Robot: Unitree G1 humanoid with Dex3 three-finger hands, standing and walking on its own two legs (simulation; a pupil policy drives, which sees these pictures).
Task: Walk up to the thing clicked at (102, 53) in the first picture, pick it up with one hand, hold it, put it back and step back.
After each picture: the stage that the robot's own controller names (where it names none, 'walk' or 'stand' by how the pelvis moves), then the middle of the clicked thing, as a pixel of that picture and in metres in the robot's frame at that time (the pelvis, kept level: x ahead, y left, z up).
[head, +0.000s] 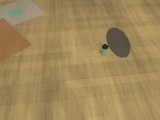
stand; (104, 50) +1.26 -0.25 -0.72
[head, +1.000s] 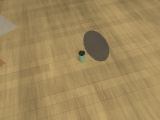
walk; (82, 56) +1.15 +0.09 -0.69
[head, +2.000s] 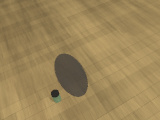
walk; (56, 96) +0.65 +0.28 -0.71
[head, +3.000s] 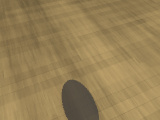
walk; out of the picture +0.38 +0.15 -0.70
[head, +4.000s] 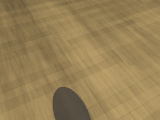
stand; out of the picture +0.30 +0.16 -0.72
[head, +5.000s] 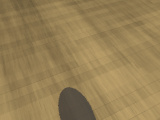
stand; out of the picture +0.30 +0.15 -0.72
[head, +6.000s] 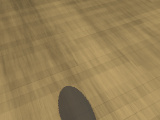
stand; out of the picture +0.31 +0.15 -0.72
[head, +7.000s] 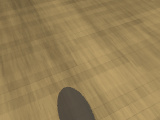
stand; out of the picture +0.29 +0.15 -0.73
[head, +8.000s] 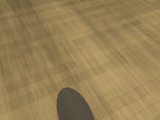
stand; out of the picture +0.29 +0.15 -0.73
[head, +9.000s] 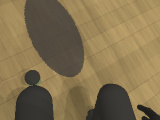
go down; (33, 79) +0.37 +0.17 -0.38
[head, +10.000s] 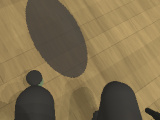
go down; (35, 79) +0.38 +0.17 -0.33
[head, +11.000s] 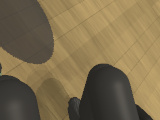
close in; out of the picture +0.38 +0.20 -0.23
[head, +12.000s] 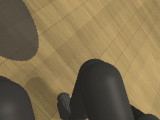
close; out of the picture +0.38 +0.21 -0.22
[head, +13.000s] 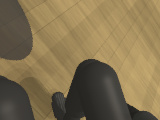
lift; out of the picture +0.37 +0.21 -0.23
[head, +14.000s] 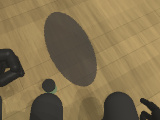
close; (49, 87) +0.38 +0.16 -0.41
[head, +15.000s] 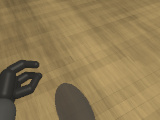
hold; out of the picture +0.31 +0.14 -0.67
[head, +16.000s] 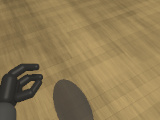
hold; out of the picture +0.32 +0.16 -0.68
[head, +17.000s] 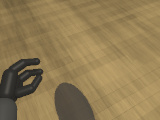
stand; out of the picture +0.32 +0.15 -0.68
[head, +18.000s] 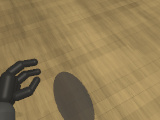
stand; out of the picture +0.33 +0.15 -0.66
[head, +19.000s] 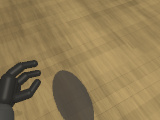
stand; out of the picture +0.33 +0.15 -0.66
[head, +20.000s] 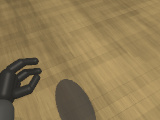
stand; out of the picture +0.32 +0.15 -0.68
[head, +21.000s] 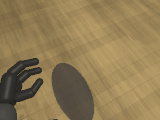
stand; out of the picture +0.33 +0.15 -0.63
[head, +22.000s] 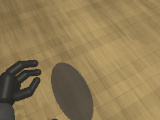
stand; out of the picture +0.33 +0.15 -0.63
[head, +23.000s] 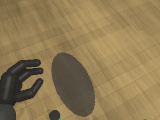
stand; (55, 117) +0.34 +0.15 -0.59
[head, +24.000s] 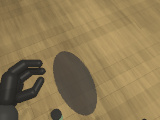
stand; (57, 116) +0.34 +0.15 -0.58
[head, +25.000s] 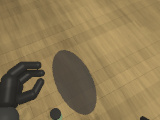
stand; (56, 115) +0.34 +0.15 -0.57
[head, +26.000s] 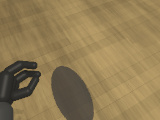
hold; out of the picture +0.32 +0.15 -0.64
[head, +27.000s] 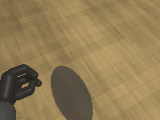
hold; out of the picture +0.32 +0.15 -0.65
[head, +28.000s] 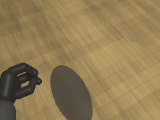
hold; out of the picture +0.33 +0.15 -0.65
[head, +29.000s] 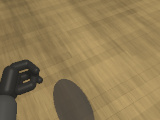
hold; out of the picture +0.31 +0.15 -0.67
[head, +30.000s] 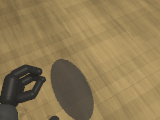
hold; out of the picture +0.33 +0.15 -0.62
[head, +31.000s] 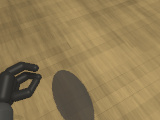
hold; out of the picture +0.33 +0.15 -0.65
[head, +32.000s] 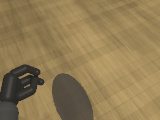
stand; out of the picture +0.32 +0.16 -0.67
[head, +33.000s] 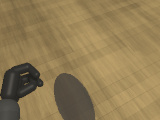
hold; out of the picture +0.32 +0.15 -0.67
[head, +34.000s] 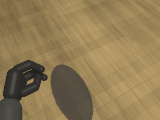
hold; out of the picture +0.33 +0.15 -0.64
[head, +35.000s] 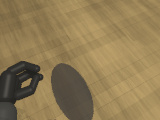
close; out of the picture +0.32 +0.15 -0.64
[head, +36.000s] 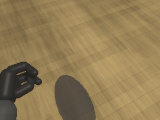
stand; out of the picture +0.32 +0.15 -0.67
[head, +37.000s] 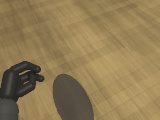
close; out of the picture +0.32 +0.15 -0.67
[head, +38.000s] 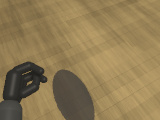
hold; out of the picture +0.33 +0.15 -0.65
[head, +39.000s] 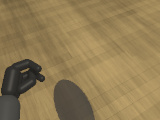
close; out of the picture +0.32 +0.15 -0.68
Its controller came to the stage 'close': yes
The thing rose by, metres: 0.00
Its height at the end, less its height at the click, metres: +0.00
